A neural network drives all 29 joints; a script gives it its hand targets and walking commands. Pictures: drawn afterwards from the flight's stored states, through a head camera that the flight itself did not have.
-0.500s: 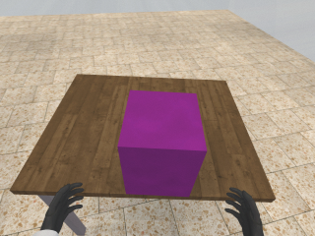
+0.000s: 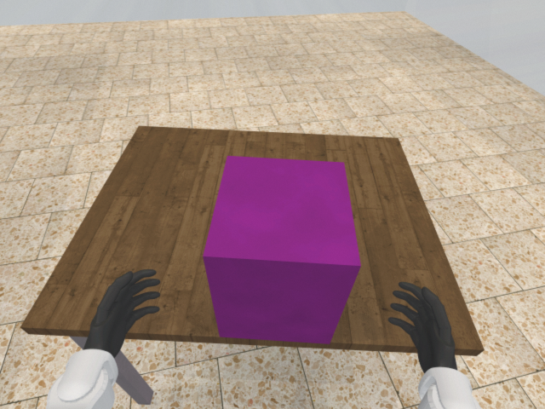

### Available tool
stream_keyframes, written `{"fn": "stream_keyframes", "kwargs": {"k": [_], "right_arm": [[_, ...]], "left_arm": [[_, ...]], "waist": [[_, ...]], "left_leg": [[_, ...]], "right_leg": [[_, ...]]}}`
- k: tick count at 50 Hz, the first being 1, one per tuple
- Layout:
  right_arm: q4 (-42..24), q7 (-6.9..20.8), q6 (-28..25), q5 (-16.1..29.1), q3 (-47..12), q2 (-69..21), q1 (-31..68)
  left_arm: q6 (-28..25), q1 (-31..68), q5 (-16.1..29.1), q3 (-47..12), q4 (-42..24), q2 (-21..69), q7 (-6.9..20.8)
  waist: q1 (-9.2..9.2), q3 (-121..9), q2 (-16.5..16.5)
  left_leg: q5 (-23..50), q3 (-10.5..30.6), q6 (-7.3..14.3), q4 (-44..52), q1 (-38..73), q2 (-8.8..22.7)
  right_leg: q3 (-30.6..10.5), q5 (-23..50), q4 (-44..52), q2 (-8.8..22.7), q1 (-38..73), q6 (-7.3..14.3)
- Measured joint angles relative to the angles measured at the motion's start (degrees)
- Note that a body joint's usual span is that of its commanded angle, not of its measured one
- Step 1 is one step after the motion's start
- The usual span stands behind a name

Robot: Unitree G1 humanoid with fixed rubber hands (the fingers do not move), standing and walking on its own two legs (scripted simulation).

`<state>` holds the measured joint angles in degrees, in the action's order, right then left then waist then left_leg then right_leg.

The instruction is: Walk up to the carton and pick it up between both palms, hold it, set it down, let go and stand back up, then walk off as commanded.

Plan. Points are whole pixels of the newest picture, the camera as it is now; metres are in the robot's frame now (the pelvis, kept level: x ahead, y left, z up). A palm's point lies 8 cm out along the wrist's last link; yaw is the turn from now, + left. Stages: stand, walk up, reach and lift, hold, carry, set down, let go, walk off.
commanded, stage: reach and lift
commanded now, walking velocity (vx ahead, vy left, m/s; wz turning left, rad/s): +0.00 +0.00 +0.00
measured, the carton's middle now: (279, 252) +0.38 +0.03 +0.01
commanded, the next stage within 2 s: none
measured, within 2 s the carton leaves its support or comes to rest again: neither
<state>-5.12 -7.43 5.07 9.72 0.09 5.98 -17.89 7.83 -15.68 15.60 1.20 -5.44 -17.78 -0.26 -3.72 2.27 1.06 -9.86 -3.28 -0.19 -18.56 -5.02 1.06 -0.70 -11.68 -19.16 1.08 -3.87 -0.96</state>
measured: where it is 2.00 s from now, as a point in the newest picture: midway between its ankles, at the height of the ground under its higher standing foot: outside the picture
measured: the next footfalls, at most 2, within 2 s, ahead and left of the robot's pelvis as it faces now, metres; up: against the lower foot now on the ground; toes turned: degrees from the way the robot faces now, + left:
none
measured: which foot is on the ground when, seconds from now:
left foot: down 0.00-1.00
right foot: down 0.00-1.00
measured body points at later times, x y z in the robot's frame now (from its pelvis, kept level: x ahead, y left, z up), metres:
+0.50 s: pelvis +0.00 +0.00 +0.00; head +0.00 +0.01 +0.45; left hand +0.29 +0.24 +0.10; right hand +0.30 -0.19 +0.10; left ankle +0.01 +0.12 -0.75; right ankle -0.01 -0.13 -0.75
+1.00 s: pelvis -0.01 +0.01 +0.00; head -0.02 +0.02 +0.45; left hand +0.38 +0.25 +0.17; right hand +0.38 -0.18 +0.16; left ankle +0.01 +0.12 -0.75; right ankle -0.01 -0.13 -0.75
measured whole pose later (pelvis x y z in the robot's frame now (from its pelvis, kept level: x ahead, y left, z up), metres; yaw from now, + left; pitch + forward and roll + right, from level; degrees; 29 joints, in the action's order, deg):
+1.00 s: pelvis -0.01 +0.01 +0.00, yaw -1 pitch -1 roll +0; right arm 23.7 -8.8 22.9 19.9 1.3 14.8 34.6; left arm 33.0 35.3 12.4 9.0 19.6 -21.4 0.0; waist -0.2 -0.2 1.6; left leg -9.2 -3.5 0.3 -20.2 -9.9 1.5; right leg -2.0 -9.2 -18.1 0.4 -7.8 -1.4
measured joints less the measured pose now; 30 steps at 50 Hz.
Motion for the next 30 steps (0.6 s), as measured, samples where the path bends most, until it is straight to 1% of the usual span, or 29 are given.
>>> {"fn": "stream_keyframes", "kwargs": {"k": [5, 13, 19, 25, 30], "right_arm": [[-0.6, -1.1, 2.2, 1.5, -0.7, 1.3, 3.6], [-1.7, -2.9, 4.6, 4.2, -1.4, 3.6, 8.6], [-1.3, -3.5, 7.7, 5.1, -0.9, 4.8, 13.3], [1.8, -3.5, 10.8, 5.9, 0.0, 5.1, 20.5], [7.2, -3.5, 13.2, 6.5, 2.0, 5.5, 27.8]], "left_arm": [[3.7, 4.0, -0.1, 1.8, -0.9, 0.1, 0.8], [10.0, 9.1, -1.7, 4.5, -3.3, 1.5, 2.1], [14.4, 14.2, -2.0, 6.7, -2.5, 2.0, 2.6], [18.3, 20.9, -2.3, 8.1, 0.5, 1.3, 2.5], [20.9, 28.0, -2.4, 8.3, 5.0, 0.2, 2.3]], "waist": [[0.35, -0.1, -0.1], [0.83, 0.5, -0.8], [0.82, 0.6, -0.7], [1.21, 0.5, -0.1], [1.93, -0.1, 0.0]], "left_leg": [[-0.2, 0.1, -0.2, 0.2, 0.0, 0.2], [-0.5, -0.2, -0.3, 0.4, 0.6, 0.6], [-0.3, -0.4, -0.3, 0.5, 0.3, 0.8], [0.2, -0.3, -0.2, 0.0, -1.0, 0.8], [0.6, -0.1, 0.0, -0.4, -1.7, 0.6]], "right_leg": [[0.0, 0.0, 0.6, -0.2, 0.1, 0.1], [-0.6, 0.6, 2.2, -0.7, 1.2, 0.2], [-0.9, 1.1, 2.3, -0.9, 0.8, 0.2], [-1.0, 1.4, 1.6, -1.0, -0.6, 0.2], [-0.9, 1.8, 1.4, -0.8, -1.2, 0.0]]}}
